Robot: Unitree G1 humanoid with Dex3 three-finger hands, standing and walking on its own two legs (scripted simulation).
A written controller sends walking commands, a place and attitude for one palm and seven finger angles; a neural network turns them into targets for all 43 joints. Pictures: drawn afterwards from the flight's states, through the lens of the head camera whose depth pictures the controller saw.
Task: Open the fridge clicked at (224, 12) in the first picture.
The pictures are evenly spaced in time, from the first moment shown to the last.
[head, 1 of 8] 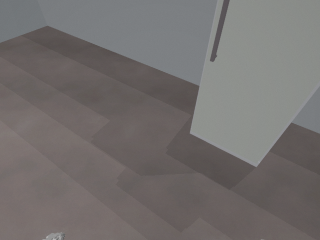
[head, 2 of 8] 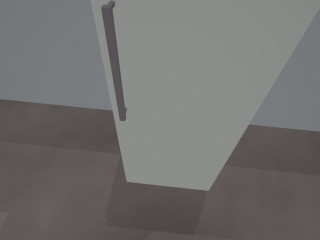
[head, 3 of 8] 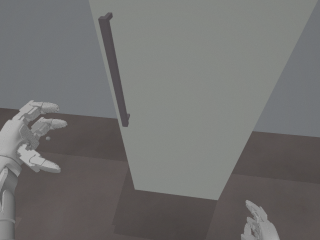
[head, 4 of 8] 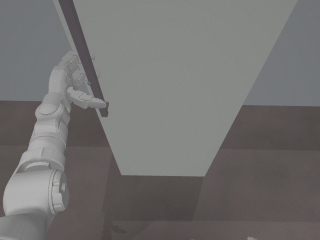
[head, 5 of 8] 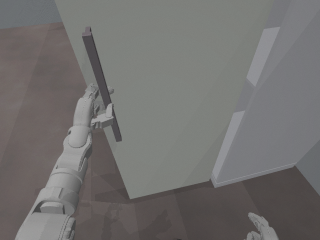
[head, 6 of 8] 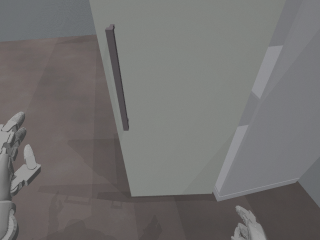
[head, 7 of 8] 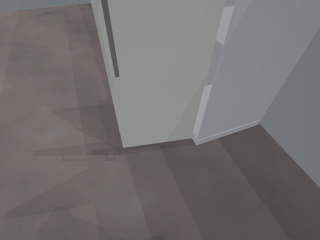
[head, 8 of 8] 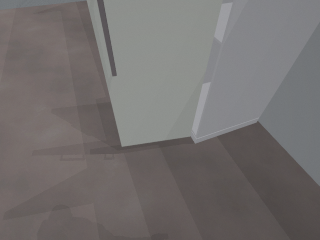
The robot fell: no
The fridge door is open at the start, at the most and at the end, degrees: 0 90 79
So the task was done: yes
